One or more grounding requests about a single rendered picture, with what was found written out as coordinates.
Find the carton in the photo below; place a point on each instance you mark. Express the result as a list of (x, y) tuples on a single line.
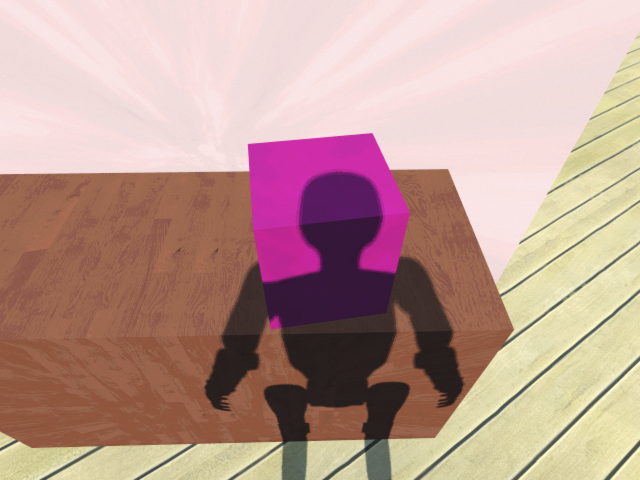
[(329, 222)]

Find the pedestal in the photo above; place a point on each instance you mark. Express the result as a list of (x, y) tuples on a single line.
[(132, 312)]

